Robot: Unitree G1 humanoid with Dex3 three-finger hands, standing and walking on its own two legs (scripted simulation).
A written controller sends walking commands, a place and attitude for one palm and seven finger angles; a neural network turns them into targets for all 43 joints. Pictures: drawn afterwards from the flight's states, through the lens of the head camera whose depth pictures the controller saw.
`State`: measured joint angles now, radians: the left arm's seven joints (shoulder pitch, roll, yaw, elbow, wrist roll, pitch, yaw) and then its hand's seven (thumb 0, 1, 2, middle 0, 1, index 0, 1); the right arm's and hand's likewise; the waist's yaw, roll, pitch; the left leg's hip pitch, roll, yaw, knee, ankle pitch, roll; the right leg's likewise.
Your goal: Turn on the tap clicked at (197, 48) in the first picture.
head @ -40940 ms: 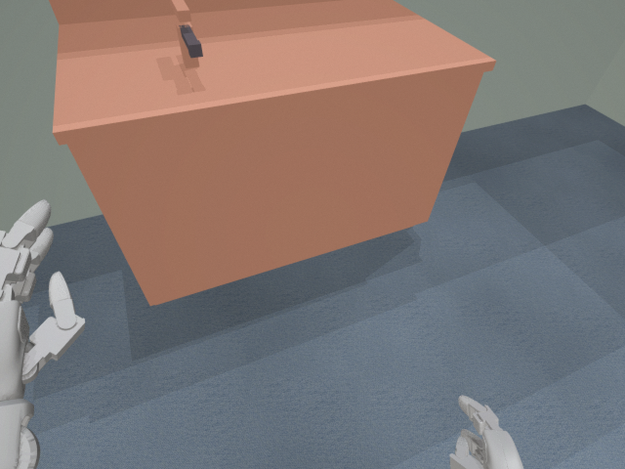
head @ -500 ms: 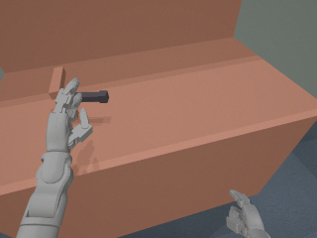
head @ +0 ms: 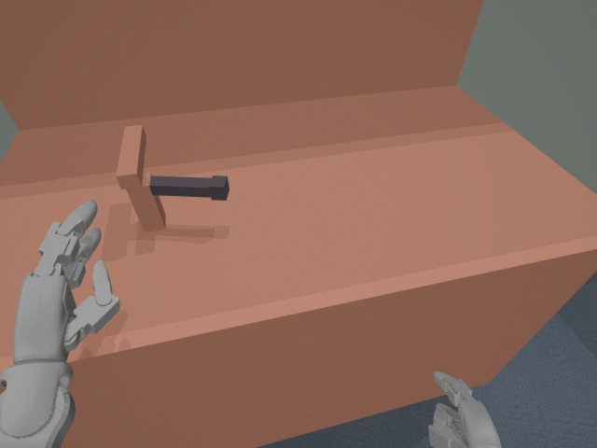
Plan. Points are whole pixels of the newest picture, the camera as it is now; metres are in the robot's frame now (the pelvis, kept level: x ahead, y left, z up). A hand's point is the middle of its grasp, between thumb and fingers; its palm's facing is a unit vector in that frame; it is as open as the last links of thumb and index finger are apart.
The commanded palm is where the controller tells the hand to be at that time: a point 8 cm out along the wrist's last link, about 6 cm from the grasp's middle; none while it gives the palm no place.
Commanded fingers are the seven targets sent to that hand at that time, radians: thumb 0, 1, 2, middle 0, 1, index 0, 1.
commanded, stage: draw the hand back beside the body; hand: left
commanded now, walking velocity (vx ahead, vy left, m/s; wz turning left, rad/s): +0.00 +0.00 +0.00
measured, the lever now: (219, 188) +0.46 +0.19 +0.11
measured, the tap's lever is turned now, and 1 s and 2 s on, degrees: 73 73 73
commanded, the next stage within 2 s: step back with the hand held close in 0.34 s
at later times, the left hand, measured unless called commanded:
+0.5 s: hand (104, 322) +0.19 +0.23 +0.15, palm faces +0.40 -0.86 -0.32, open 7.5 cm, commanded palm +0.14 +0.27 +0.17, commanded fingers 0.00 0.90 0.90 -0.20 -0.30 -0.20 -0.30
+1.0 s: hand (68, 364) +0.15 +0.24 +0.14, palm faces +0.35 -0.82 -0.45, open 7.4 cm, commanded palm +0.09 +0.28 +0.17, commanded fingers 0.00 0.90 0.90 -0.20 -0.30 -0.20 -0.30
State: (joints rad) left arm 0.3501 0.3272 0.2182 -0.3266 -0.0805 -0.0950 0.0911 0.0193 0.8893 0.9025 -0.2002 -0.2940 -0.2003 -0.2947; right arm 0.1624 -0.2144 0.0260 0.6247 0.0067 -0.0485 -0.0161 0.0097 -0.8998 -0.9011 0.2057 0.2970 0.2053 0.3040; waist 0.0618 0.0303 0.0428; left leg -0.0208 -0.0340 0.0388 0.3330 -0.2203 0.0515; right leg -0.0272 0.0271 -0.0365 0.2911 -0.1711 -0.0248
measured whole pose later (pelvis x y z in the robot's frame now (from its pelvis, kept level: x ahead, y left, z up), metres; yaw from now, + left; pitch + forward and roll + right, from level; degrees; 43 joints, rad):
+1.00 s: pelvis -0.07 +0.00 -0.01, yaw -1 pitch +0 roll -1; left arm 0.53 0.40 0.35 -0.53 -0.05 -0.16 0.16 0.02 0.88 0.90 -0.21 -0.30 -0.21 -0.30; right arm 0.19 -0.23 0.00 0.55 0.02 -0.02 -0.07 0.01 -0.90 -0.90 0.20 0.30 0.20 0.30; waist 0.01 0.01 0.06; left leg -0.34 -0.03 0.06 0.52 -0.20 0.07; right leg -0.35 0.02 -0.03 0.48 -0.14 -0.02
